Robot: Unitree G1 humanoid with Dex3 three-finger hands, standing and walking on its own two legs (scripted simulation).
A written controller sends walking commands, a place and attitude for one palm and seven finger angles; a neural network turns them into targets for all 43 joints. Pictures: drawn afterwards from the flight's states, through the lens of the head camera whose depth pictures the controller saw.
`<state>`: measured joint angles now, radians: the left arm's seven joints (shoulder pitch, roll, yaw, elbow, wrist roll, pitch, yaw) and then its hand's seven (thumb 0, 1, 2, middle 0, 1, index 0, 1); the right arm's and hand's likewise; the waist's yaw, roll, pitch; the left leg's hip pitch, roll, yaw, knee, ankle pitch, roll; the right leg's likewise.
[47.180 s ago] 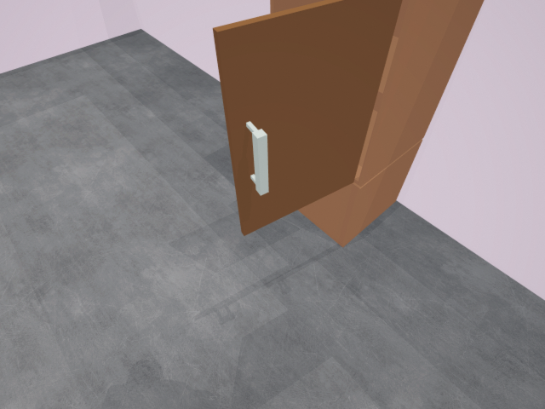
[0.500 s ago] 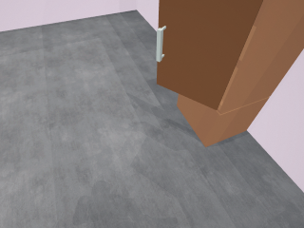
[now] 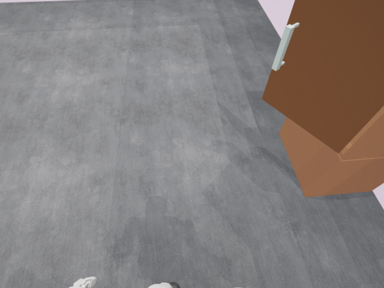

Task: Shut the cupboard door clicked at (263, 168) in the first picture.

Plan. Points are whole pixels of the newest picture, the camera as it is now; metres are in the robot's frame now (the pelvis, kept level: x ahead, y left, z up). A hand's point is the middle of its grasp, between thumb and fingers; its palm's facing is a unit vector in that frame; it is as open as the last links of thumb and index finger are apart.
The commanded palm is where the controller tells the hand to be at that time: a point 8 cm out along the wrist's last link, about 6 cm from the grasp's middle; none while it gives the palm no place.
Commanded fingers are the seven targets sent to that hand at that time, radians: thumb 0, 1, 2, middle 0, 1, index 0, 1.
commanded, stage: walk to a spot facing it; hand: left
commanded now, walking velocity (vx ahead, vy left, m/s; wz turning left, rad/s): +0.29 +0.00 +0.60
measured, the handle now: (285, 47) +0.93 -0.34 -0.03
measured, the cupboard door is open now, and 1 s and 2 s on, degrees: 33 33 33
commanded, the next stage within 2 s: turn to face it in 0.74 s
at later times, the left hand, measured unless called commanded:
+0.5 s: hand out of the picture -0.03 +0.21 -0.19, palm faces +0.42 -0.89 -0.20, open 7.4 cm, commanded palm none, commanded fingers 0.00 0.90 0.90 -0.20 -0.30 -0.20 -0.30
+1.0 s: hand (86, 214) +0.31 +0.30 -0.16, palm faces +0.41 -0.89 -0.20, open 7.4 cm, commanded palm none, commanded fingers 0.00 0.90 0.90 -0.20 -0.30 -0.20 -0.30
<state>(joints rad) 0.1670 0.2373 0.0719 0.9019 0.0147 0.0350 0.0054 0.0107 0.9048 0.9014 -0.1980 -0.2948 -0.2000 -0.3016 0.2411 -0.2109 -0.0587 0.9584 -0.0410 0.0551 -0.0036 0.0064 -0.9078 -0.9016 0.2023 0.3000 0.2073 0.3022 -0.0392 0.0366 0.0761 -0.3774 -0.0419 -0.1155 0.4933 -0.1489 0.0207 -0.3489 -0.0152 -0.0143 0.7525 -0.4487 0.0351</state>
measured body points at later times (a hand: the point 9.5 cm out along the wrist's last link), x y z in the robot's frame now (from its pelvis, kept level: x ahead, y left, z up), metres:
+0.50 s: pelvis +0.10 +0.05 -0.03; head +0.15 +0.08 +0.42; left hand -0.05 +0.25 -0.18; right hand +0.33 -0.14 -0.15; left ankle +0.14 +0.16 -0.74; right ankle +0.00 -0.14 -0.71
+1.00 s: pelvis +0.30 +0.10 -0.01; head +0.33 +0.10 +0.44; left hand +0.29 +0.35 -0.14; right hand +0.35 -0.12 -0.17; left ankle +0.15 +0.16 -0.71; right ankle +0.40 +0.04 -0.74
